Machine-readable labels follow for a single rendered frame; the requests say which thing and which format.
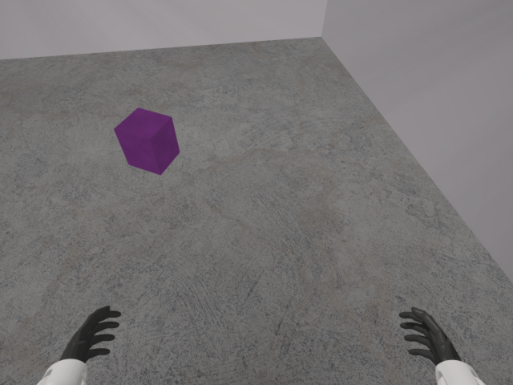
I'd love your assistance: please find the carton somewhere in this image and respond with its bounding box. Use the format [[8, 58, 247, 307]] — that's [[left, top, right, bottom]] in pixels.
[[114, 107, 180, 175]]

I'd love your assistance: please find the robot right forearm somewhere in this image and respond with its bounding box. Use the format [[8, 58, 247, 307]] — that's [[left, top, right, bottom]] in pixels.
[[435, 360, 486, 385]]

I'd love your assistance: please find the robot left forearm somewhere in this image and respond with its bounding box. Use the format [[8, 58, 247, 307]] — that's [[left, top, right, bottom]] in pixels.
[[37, 359, 87, 385]]

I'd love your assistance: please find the right robot hand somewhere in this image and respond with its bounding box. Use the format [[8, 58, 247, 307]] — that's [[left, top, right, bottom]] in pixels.
[[399, 307, 462, 366]]

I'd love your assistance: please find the left robot hand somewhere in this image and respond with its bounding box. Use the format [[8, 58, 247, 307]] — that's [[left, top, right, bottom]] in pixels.
[[59, 306, 121, 363]]

